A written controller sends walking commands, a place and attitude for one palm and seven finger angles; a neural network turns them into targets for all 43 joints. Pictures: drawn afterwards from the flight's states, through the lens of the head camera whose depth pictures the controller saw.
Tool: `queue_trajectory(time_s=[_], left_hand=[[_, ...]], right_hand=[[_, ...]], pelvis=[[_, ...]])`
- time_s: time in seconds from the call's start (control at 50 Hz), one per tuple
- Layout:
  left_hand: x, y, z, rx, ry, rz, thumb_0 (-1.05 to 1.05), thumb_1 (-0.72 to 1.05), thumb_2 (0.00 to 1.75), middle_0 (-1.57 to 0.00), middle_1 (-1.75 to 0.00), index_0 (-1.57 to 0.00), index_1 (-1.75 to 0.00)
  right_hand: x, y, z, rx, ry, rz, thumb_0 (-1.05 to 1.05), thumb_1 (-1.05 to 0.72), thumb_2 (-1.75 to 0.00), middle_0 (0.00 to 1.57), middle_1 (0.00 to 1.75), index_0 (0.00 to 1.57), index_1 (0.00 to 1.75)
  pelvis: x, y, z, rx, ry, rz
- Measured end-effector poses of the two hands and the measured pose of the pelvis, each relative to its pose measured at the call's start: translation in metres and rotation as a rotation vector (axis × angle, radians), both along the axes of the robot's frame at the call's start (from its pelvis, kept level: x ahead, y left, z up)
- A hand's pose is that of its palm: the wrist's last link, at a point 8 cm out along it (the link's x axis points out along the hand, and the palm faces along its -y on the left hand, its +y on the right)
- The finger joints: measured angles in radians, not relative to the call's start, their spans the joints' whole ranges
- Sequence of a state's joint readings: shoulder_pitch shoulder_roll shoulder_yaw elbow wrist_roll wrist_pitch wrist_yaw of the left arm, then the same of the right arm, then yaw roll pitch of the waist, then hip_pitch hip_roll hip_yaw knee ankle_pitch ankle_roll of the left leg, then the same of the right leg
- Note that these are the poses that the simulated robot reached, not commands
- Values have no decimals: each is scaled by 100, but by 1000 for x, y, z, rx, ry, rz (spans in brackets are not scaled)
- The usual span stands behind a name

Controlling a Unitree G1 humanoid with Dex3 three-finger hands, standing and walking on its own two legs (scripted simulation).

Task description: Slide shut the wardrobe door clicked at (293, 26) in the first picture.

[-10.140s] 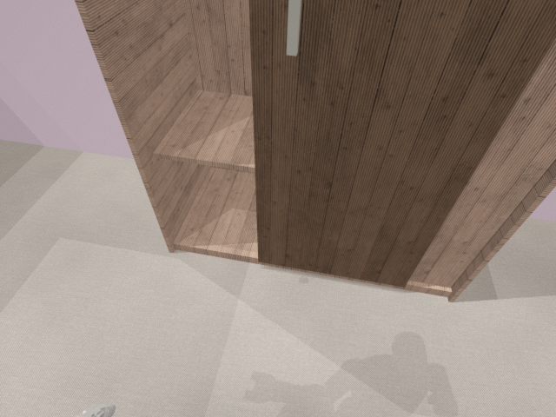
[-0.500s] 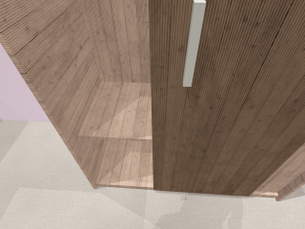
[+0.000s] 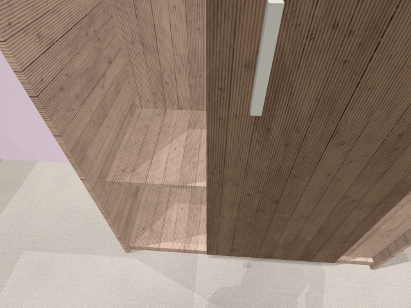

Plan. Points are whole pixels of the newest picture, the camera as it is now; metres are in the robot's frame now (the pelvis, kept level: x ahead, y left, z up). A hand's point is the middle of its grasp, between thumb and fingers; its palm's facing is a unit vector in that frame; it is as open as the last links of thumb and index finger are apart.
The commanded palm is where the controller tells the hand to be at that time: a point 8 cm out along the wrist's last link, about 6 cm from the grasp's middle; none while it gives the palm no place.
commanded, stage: look again from close up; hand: right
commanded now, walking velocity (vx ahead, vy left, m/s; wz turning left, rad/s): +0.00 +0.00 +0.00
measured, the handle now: (262, 60) +0.47 -0.07 +0.27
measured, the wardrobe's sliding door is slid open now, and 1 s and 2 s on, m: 0.38 0.38 0.38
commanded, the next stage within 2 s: none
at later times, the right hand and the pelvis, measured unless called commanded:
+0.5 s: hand out of the picture -0.03 -0.13 -0.18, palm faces +0.05 +0.99 -0.13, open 7.4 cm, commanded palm none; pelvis +0.00 +0.02 +0.00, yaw +0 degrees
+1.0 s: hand out of the picture -0.03 -0.11 -0.18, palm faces +0.06 +0.99 -0.15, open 7.4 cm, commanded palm none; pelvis +0.01 +0.03 +0.00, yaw +0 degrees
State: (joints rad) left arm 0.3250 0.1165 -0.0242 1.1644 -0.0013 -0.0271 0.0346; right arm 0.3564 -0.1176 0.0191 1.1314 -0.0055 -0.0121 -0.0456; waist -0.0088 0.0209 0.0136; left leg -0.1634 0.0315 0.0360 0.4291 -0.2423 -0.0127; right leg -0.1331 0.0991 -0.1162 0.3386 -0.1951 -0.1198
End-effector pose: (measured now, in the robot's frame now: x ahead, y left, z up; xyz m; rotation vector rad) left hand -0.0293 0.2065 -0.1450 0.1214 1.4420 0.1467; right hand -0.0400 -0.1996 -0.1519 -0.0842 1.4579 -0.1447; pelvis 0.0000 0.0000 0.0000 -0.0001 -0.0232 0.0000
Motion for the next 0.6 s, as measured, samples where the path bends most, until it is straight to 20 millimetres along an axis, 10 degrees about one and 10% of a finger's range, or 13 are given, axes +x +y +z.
queue_trajectory(time_s=[0.6], left_hand=[[14, 16, -1, -10, -21, -12, 0, 91, 90, -20, -29, -20, -30]], right_hand=[[7, 24, 2, 9, -13, -5, 0, -91, -90, 20, 30, 20, 30]], pelvis=[[5, 18, 1, -5, 4, -2]])
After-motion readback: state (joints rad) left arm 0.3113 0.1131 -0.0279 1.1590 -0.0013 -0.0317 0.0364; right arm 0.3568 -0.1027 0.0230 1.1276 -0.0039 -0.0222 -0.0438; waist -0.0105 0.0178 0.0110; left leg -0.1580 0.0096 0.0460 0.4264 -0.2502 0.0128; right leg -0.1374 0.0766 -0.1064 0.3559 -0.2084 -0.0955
